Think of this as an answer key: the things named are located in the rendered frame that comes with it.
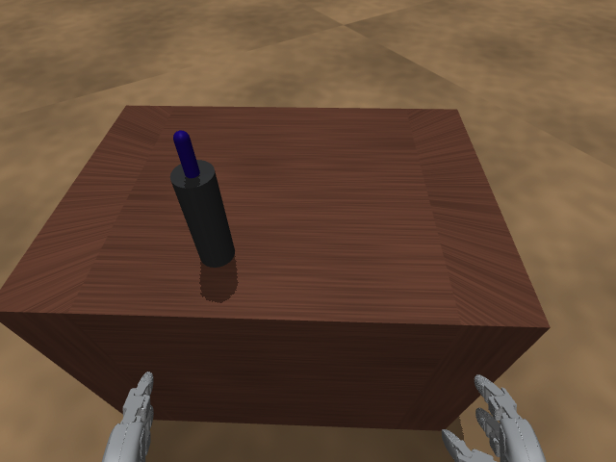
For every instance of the right robot hand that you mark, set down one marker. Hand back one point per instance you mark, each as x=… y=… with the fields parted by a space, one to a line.
x=512 y=439

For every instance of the left robot hand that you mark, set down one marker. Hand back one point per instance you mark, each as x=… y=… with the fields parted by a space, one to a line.
x=129 y=441

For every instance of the bottle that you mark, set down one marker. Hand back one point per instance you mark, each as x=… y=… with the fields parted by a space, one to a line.
x=196 y=187

